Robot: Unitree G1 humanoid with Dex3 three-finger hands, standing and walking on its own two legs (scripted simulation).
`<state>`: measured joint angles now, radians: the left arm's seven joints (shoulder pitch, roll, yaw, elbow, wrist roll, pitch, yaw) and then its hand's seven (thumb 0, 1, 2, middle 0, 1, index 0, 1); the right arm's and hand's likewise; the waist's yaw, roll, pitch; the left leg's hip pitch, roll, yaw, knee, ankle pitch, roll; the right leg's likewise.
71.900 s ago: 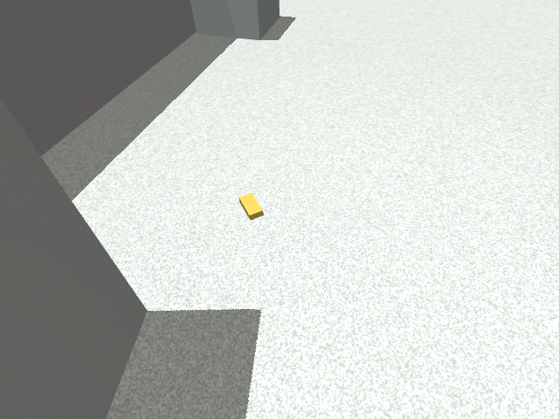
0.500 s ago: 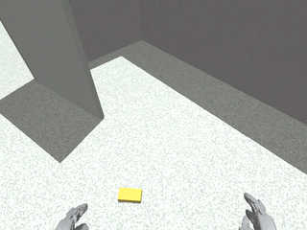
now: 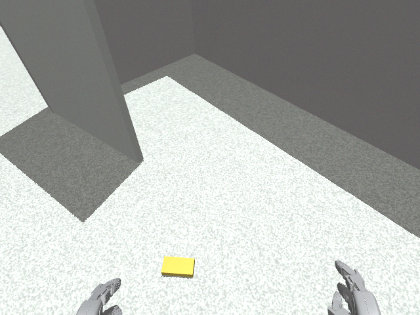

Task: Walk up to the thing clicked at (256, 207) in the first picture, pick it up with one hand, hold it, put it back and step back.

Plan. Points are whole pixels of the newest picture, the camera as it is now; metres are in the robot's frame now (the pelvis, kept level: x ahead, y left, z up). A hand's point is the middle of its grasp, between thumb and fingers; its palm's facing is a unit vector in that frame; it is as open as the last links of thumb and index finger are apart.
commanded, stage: home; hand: left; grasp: from above
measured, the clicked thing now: (178, 266) +0.49 +0.17 -0.70
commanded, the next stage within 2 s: stand in 0.78 s
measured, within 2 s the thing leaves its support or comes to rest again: neither
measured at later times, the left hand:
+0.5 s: hand out of the picture +0.17 +0.18 -0.05, palm faces +0.04 -0.98 -0.19, open 7.4 cm
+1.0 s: hand out of the picture +0.16 +0.20 -0.08, palm faces +0.00 -0.95 -0.30, open 7.4 cm
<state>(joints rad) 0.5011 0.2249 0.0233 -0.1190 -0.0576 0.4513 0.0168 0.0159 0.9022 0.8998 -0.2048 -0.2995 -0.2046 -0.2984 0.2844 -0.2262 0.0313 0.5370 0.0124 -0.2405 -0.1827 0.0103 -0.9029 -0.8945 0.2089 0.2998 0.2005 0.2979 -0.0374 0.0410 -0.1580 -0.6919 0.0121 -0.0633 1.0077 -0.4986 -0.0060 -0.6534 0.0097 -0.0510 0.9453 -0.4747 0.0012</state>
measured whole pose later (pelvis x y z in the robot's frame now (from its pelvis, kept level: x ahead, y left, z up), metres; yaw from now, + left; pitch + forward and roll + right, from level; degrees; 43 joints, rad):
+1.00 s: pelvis +0.00 +0.00 +0.02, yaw +0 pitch +5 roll +0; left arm 0.26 0.26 0.00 0.36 0.04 0.16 0.03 0.01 0.90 0.90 -0.21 -0.30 -0.21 -0.30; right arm 0.18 -0.26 0.01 0.73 -0.08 -0.09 -0.06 0.01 -0.90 -0.89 0.21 0.30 0.20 0.30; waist 0.02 -0.01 -0.01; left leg -0.52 -0.02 -0.03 0.89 -0.45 0.01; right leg -0.51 -0.02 -0.02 0.88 -0.45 0.00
